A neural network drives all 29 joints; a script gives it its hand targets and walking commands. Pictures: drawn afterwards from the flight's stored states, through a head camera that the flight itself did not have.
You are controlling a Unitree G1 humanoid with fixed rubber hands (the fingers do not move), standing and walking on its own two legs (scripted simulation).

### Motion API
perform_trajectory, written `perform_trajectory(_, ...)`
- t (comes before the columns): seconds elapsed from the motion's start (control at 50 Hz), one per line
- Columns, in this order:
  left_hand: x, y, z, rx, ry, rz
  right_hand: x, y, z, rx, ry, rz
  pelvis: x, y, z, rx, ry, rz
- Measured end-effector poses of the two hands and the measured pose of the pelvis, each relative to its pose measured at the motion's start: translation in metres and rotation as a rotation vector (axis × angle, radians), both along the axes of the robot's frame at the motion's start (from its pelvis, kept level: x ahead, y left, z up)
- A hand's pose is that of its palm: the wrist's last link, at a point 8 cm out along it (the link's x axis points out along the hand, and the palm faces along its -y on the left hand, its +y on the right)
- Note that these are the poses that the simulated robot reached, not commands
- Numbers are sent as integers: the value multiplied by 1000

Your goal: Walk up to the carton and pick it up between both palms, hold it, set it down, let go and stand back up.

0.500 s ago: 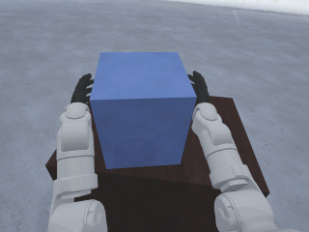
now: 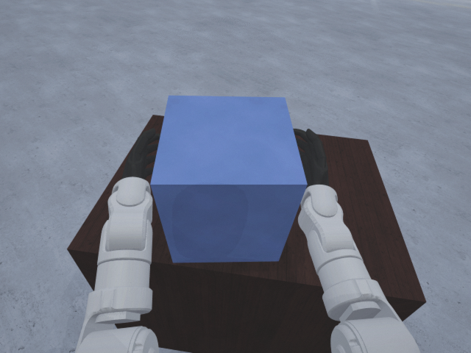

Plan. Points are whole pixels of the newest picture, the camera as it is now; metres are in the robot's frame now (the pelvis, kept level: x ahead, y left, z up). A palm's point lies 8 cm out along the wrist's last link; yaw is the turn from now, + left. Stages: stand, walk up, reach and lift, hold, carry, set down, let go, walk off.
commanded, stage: set down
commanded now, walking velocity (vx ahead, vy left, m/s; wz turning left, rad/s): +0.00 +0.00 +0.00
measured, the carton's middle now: (226, 183) +0.39 -0.02 +0.11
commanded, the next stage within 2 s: none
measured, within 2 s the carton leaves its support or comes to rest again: neither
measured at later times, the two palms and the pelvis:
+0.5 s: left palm (140, 177) +0.39 +0.13 +0.13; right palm (312, 183) +0.35 -0.16 +0.13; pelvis +0.00 +0.02 +0.00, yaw -1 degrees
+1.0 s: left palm (157, 180) +0.42 +0.11 +0.10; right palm (315, 184) +0.37 -0.18 +0.11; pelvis +0.01 +0.00 +0.00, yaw -2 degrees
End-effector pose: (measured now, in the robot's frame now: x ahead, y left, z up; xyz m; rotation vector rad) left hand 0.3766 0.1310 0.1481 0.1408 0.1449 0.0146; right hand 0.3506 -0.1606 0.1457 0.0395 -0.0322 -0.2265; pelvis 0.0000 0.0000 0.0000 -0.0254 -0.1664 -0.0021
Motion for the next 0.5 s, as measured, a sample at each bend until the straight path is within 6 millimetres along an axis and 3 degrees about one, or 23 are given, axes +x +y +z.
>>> perform_trajectory(0.1,5,-1,-7,0,11,-12,2,-1,-2,-3,5,-8,5,3,0,-3,19,4)
perform_trajectory(0.28,12,-1,4,0,-6,-35,4,-1,12,-16,-12,-30,5,10,0,-6,23,-9)
perform_trajectory(0.5,14,-2,-17,23,63,-56,-1,0,-12,17,38,-51,0,20,1,-7,37,-24)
